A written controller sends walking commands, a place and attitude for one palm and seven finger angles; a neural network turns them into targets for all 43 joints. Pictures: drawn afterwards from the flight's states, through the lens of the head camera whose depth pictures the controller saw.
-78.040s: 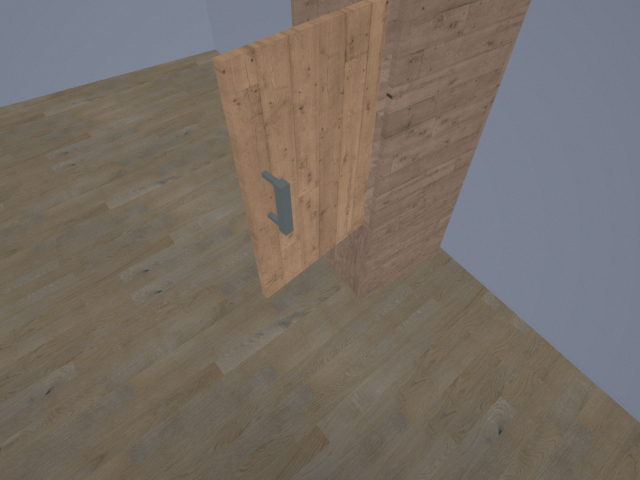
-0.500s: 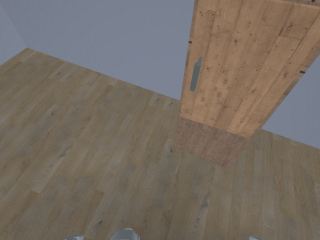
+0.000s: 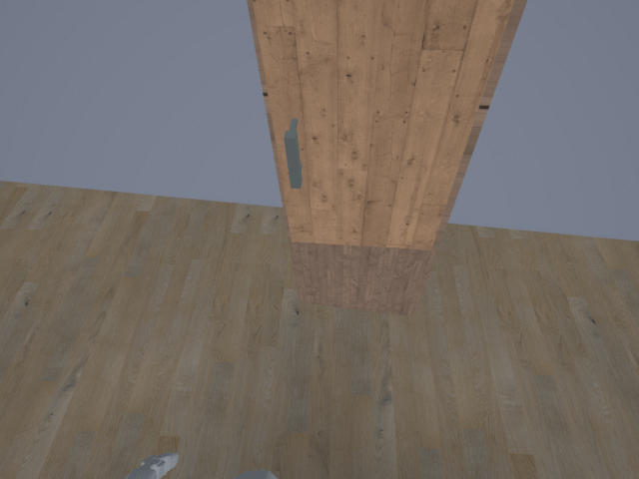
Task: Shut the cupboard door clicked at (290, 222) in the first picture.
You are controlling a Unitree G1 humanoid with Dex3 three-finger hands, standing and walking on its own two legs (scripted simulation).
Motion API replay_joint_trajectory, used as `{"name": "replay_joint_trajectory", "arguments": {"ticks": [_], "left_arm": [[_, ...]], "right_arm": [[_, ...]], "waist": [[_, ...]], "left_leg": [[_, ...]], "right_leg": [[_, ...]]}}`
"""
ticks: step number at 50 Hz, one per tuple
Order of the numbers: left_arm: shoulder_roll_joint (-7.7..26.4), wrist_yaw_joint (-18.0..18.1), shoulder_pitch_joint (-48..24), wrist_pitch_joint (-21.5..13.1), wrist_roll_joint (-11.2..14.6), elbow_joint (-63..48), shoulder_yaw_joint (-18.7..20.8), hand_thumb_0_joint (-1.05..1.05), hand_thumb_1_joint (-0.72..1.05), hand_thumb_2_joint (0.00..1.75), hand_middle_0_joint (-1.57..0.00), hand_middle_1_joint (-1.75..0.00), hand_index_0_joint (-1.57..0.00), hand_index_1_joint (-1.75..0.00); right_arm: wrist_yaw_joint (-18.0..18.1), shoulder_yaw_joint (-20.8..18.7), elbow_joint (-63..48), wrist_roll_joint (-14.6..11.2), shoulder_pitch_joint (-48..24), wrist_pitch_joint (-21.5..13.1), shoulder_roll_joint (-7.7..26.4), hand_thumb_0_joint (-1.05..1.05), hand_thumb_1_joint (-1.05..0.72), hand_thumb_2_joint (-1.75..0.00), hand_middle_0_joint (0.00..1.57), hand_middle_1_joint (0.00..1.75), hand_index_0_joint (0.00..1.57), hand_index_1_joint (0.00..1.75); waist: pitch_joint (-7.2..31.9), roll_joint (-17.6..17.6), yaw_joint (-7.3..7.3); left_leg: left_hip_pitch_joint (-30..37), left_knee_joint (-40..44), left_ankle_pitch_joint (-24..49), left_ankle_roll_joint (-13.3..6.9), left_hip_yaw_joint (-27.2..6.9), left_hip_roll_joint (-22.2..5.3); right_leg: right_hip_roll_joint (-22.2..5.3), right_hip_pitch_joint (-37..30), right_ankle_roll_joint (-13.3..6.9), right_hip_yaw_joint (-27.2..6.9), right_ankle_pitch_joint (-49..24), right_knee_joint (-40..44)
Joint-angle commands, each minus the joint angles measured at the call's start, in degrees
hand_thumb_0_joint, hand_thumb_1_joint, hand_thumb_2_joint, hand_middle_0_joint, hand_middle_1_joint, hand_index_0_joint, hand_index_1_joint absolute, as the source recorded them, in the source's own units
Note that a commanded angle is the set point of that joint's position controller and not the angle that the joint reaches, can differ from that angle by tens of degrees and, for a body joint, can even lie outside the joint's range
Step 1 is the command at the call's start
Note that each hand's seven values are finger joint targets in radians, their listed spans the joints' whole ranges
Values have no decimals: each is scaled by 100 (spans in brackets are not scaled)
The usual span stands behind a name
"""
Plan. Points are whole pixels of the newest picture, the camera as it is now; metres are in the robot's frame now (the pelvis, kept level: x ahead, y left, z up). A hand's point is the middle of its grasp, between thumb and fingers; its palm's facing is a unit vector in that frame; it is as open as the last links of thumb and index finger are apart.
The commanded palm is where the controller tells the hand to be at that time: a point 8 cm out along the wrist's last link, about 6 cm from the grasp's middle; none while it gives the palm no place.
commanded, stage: take the last steps up to it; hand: left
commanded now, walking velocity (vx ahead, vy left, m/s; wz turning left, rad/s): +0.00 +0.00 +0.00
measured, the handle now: (295, 154) +0.66 +0.07 -0.02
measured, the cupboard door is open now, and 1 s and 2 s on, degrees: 3 3 3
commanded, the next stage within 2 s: come to a stop and stand still in 0.56 s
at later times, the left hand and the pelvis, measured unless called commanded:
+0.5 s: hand (221, 451) +0.18 +0.16 -0.16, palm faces -0.14 -0.98 -0.14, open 7.4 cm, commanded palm none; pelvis +0.08 -0.02 +0.02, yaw -7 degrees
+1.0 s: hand (267, 402) +0.25 +0.10 -0.17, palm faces -0.07 -0.97 -0.21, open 7.4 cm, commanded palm none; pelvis +0.19 -0.08 +0.00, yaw -8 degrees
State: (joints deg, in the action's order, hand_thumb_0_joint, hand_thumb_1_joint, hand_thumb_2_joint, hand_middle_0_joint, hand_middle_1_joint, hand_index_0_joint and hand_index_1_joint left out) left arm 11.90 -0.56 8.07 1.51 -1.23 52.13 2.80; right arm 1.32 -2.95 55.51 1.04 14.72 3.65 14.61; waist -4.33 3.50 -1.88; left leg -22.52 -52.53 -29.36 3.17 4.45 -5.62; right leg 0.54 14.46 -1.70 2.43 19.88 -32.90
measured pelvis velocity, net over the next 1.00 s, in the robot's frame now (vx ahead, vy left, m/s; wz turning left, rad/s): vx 0.19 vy -0.08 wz -0.13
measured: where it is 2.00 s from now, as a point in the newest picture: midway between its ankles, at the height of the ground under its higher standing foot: outside the picture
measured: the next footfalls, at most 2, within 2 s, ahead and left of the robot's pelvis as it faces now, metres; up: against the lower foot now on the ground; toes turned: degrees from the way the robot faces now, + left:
left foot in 0.24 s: +0.08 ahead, +0.12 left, +0.00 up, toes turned +3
right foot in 0.62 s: +0.17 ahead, -0.19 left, +0.00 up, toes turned -8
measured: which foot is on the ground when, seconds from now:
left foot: up 0.00-0.22, down 0.24-0.62, up 0.64-0.86, down 0.88-1.00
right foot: down 0.00-0.24, up 0.26-0.60, down 0.62-1.00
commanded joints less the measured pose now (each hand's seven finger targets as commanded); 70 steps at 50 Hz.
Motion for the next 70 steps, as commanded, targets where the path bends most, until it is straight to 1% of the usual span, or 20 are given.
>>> {"name": "replay_joint_trajectory", "arguments": {"ticks": [1, 7, 10, 12, 13, 20, 25, 28, 29, 30, 31, 32, 36, 40, 44, 49, 54, 56, 58, 70], "left_arm": [[969, 194, 233, -85, 2, -222, 245, 0, 90, 90, -20, -30, -20, -30], [1045, 84, 324, -102, -35, -59, 296, 0, 90, 90, -20, -30, -20, -30], [867, 20, 200, -97, 37, -23, 268, 0, 90, 90, -20, -30, -20, -30], [314, -71, 210, -103, 62, -269, 142, 0, 90, 90, -20, -30, -20, -30], [544, -97, -218, -95, -36, -444, 166, 0, 90, 90, -20, -30, -20, -30], [213, -237, 39, -60, -9, -23, 139, 0, 90, 90, -20, -30, -20, -30], [154, -228, -140, -103, -15, 13, 80, 0, 90, 90, -20, -30, -20, -30], [362, -198, 460, -177, -27, 263, 154, 0, 90, 90, -20, -30, -20, -30], [592, -160, 1066, -243, -31, 450, 220, 0, 90, 90, -20, -30, -20, -30], [1137, -70, 1715, -337, -63, 661, 335, 0, 90, 90, -20, -30, -20, -30], [1424, -14, 1998, -326, 14, 743, 360, 0, 90, 90, -20, -30, -20, -30], [1249, 46, 1680, -351, 14, 734, 324, 0, 90, 90, -20, -30, -20, -30], [462, 183, 468, -361, -12, 454, 78, 0, 90, 90, -20, -30, -20, -30], [575, 245, 418, -302, 14, 546, 55, 0, 90, 90, -20, -30, -20, -30], [468, 315, 668, -125, 78, 452, 75, 0, 90, 90, -20, -30, -20, -30], [439, 299, 691, 40, 75, 281, 79, 0, 90, 90, -20, -30, -20, -30], [413, 250, 1037, -33, 3, 247, 105, 0, 90, 90, -20, -30, -20, -30], [971, 267, 951, -107, -72, 177, 174, 0, 90, 90, -20, -30, -20, -30], [1010, 272, 887, -130, -77, 219, 184, 0, 90, 90, -20, -30, -20, -30], [987, 314, 888, -178, -33, 420, 137, 0, 90, 90, -20, -30, -20, -30]], "right_arm": [[22, -38, -397, -22, -61, -195, 347, 0, -90, -90, 20, 30, 20, 30], [-38, 4, -405, 34, -57, -302, 172, 0, -90, -90, 20, 30, 20, 30], [0, 21, -139, 59, 690, -474, 258, 0, -90, -90, 20, 30, 20, 30], [88, -171, 7, 199, 1531, -545, 1239, 0, -90, -90, 20, 30, 20, 30], [111, -179, 3, 161, 1614, -541, 1292, 0, -90, -90, 20, 30, 20, 30], [125, -1, -22, 113, 832, -658, 620, 0, -90, -90, 20, 30, 20, 30], [55, -102, 160, 119, 884, -573, 678, 0, -90, -90, 20, 30, 20, 30], [26, -120, 214, 82, 745, -505, 647, 0, -90, -90, 20, 30, 20, 30], [-10, -96, 209, 29, 671, -525, 540, 0, -90, -90, 20, 30, 20, 30], [-58, -11, 80, -49, 689, -557, 140, 0, -90, -90, 20, 30, 20, 30], [-39, 17, -126, -55, 421, -519, 42, 0, -90, -90, 20, 30, 20, 30], [0, -24, -57, -40, 310, -499, 100, 0, -90, -90, 20, 30, 20, 30], [12, 107, 249, -23, 535, -403, -230, 0, -90, -90, 20, 30, 20, 30], [9, 162, 355, -84, 603, -284, -338, 0, -90, -90, 20, 30, 20, 30], [46, 2, 184, -8, 464, -297, 347, 0, -90, -90, 20, 30, 20, 30], [151, -77, -69, 20, -59, -262, 594, 0, -90, -90, 20, 30, 20, 30], [113, -194, -316, -12, -563, -184, 683, 0, -90, -90, 20, 30, 20, 30], [27, -179, -467, -84, -516, -148, 302, 0, -90, -90, 20, 30, 20, 30], [13, -143, -481, -30, -754, -16, 120, 0, -90, -90, 20, 30, 20, 30], [-35, 20, -148, -97, -625, -137, 89, 0, -90, -90, 20, 30, 20, 30]], "waist": [[675, -1344, 139], [282, -1291, 195], [338, -852, -185], [353, 1421, -454], [121, 942, -519], [178, 561, 8], [128, 779, -68], [258, 372, 231], [519, -96, 548], [950, -1430, 774], [908, -1777, 852], [763, -1897, 714], [505, -804, 47], [641, -899, 14], [655, -183, 130], [694, 916, 182], [1094, 166, 369], [921, -1280, 253], [524, -1289, 361], [626, -1274, 369]], "left_leg": [[-912, -986, 316, 72, -385, 53], [2, 1058, 526, -5, 33, 246], [1576, 2776, 1390, -108, 95, 275], [2511, 4024, 352, -1139, -3025, -2052], [2030, 4238, 58, -1515, -3425, -2402], [1707, 3901, 3105, -1029, -468, -1227], [1549, 3690, 2766, -984, -191, -1177], [990, 2910, 2340, -719, -13, -931], [536, 2068, 2246, -529, 294, -619], [-592, 690, 944, -270, 723, 39], [-1039, -621, -1009, -247, 311, 351], [-1285, -1233, -655, -289, -228, 174], [-192, -307, 303, -123, -346, -42], [614, 1535, 1288, -74, -131, 274], [1459, 2533, 5126, -572, -864, -607], [1597, 2969, 6813, -1408, -1443, -1331], [1728, 2212, 5450, -1030, -871, -809], [550, 1342, 2120, -303, -146, 293], [78, -101, -509, -198, -589, 628], [410, 1600, 539, -65, -375, 509]], "right_leg": [[-1488, -1005, -994, -1276, -3854, 1126], [-1261, -371, -987, -1515, -1024, 1579], [-795, 504, -611, -1299, 89, 964], [300, 2263, -3, -14, 1424, -1605], [-35, 2462, -49, -443, 1461, -2523], [-349, 1724, 216, -116, -175, -2115], [-187, 1008, 188, 331, -405, -748], [59, -424, 96, 507, -878, 360], [-174, -1361, -18, 141, -994, 763], [-1438, -2437, -517, -1496, -884, 1239], [-2309, -2159, -1063, -2615, -995, 1906], [-2209, -1816, -1203, -2672, -1191, 2000], [-1684, -462, -995, -819, -3939, 1485], [-1370, -457, -745, -459, -4432, 1089], [-795, 9, -54, -217, -2470, 324], [-175, 314, 195, -151, 958, -1149], [-157, -165, 160, -228, -773, 327], [-1568, -666, -383, -1776, -3455, 1126], [-2228, -348, -1119, -2145, -4680, 1305], [-1636, -1214, -872, -1318, -4450, 1015]]}}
